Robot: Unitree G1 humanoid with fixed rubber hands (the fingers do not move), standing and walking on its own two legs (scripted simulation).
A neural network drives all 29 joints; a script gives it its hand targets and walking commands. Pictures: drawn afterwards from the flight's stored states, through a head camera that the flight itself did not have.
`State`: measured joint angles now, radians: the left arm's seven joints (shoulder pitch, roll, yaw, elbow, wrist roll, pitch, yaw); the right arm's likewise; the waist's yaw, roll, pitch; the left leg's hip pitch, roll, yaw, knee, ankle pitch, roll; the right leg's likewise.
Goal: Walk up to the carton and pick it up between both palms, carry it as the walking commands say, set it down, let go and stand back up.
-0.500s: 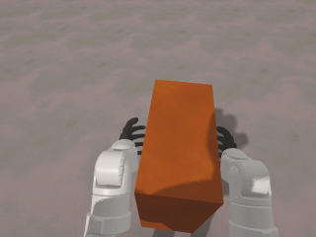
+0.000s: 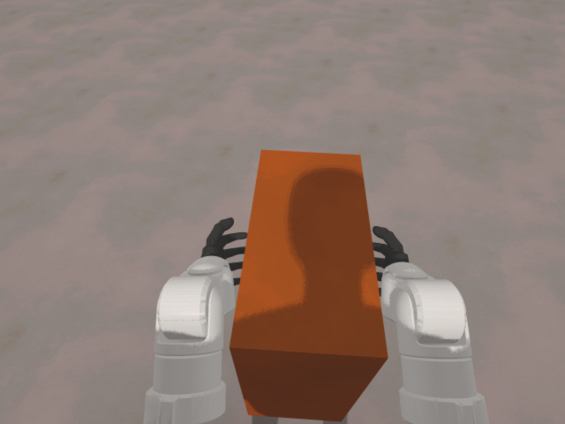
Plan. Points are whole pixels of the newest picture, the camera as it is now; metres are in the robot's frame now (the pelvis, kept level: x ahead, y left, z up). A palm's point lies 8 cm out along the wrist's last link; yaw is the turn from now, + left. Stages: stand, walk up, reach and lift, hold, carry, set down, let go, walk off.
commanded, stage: carry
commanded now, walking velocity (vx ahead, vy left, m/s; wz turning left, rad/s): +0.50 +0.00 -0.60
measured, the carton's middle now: (302, 289) +0.32 +0.01 +0.01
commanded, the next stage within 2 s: none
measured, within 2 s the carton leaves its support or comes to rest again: neither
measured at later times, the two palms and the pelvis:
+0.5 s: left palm (335, 148) +0.58 -0.04 +0.07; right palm (464, 179) +0.53 -0.27 +0.05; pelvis +0.26 -0.09 +0.01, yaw -13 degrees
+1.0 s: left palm (420, 67) +0.85 -0.24 +0.10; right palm (526, 106) +0.71 -0.43 +0.09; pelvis +0.53 -0.16 +0.01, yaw -35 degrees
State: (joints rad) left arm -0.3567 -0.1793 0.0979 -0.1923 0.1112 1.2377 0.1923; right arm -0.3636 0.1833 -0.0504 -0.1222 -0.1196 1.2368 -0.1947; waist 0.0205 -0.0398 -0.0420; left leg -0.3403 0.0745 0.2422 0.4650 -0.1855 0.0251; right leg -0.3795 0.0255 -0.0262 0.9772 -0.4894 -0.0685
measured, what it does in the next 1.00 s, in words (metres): walks ahead, turning right: right foot, then left foot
